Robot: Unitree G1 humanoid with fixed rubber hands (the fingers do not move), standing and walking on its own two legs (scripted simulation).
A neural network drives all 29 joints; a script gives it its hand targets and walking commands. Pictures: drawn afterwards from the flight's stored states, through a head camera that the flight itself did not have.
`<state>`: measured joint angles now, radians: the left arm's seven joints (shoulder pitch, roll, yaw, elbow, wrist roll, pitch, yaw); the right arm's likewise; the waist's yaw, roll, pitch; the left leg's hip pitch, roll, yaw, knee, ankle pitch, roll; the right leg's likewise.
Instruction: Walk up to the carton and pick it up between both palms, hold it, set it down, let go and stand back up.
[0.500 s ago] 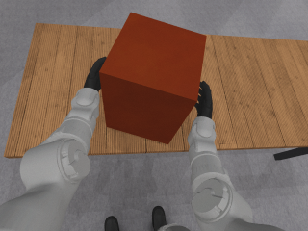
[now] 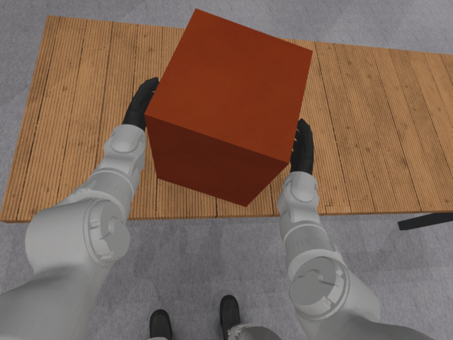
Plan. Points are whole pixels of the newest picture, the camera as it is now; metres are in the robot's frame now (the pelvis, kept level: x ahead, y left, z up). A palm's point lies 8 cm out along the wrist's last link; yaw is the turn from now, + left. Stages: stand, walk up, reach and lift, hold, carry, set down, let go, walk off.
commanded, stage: set down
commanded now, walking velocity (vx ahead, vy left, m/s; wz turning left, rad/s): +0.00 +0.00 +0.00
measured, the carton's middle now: (224, 122) +0.50 -0.07 -0.04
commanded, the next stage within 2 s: none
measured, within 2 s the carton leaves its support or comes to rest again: neither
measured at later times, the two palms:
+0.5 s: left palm (132, 104) +0.53 +0.09 -0.01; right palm (319, 158) +0.40 -0.23 -0.01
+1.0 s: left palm (127, 80) +0.51 +0.08 +0.08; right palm (385, 147) +0.37 -0.28 +0.08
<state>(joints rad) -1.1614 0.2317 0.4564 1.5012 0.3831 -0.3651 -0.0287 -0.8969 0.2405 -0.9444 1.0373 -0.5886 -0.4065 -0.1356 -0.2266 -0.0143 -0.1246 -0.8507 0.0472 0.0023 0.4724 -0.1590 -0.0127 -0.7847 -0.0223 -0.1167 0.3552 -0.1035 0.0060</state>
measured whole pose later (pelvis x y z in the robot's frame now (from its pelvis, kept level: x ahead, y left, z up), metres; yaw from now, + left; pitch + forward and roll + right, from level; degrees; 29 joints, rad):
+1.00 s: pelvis -0.03 +0.01 -0.03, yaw -7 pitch +27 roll -1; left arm -1.34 0.40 -0.34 1.68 -0.51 -0.20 -0.05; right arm -1.08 -0.14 -0.18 1.19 0.20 -0.04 -0.18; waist -0.25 0.00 -0.27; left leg -0.93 0.02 -0.01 0.74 -0.28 -0.01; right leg -0.96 -0.01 0.02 0.67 -0.19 0.03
